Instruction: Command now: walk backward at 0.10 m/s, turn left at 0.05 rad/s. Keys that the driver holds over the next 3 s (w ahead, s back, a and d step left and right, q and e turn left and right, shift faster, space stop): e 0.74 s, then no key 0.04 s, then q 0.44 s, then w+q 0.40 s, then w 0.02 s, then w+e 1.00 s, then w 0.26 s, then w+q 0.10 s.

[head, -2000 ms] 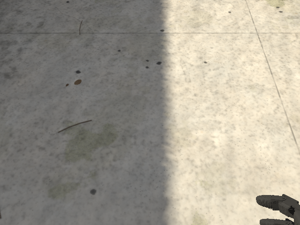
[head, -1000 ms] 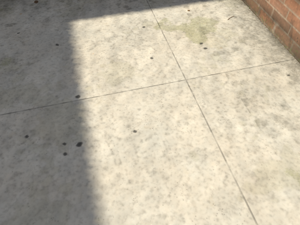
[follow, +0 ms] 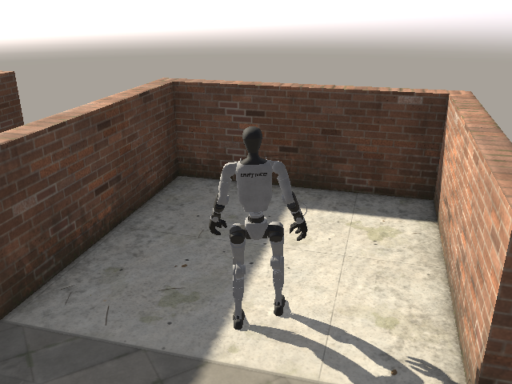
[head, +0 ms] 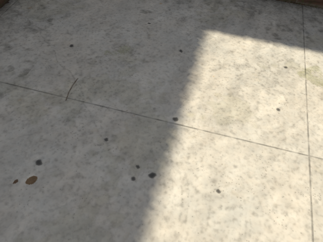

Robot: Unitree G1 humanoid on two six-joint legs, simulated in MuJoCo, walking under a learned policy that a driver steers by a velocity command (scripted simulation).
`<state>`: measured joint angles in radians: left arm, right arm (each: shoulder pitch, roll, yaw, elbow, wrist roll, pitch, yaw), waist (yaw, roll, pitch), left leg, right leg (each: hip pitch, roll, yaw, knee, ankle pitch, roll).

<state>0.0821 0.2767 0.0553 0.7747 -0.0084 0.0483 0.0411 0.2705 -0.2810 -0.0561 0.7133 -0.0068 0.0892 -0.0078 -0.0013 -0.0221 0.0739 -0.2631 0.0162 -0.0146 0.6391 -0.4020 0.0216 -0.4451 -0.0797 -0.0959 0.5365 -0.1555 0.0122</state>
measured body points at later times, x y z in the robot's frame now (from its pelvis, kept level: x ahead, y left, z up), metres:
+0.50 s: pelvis -0.07 -0.01 +0.01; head -0.05 -0.04 +0.45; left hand +0.11 +0.24 -0.09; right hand +0.01 -0.32 -0.11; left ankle -0.03 +0.12 -0.70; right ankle -0.11 -0.10 -0.72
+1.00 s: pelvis -0.05 +0.00 +0.02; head -0.03 +0.00 +0.46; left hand +0.19 +0.17 -0.10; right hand -0.05 -0.30 -0.09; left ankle +0.01 +0.11 -0.72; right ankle -0.11 -0.10 -0.72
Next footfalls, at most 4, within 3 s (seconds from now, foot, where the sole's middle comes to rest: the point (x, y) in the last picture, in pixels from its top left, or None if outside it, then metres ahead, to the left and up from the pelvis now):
0.44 right None -0.07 -0.11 -0.76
0.90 left None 0.05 0.09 -0.76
1.56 left None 0.10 0.14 -0.76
2.06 right None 0.44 -0.07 -0.76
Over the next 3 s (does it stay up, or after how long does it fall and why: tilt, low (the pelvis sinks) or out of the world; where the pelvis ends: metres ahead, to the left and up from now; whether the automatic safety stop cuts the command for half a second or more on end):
stays up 0.76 -0.08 0.01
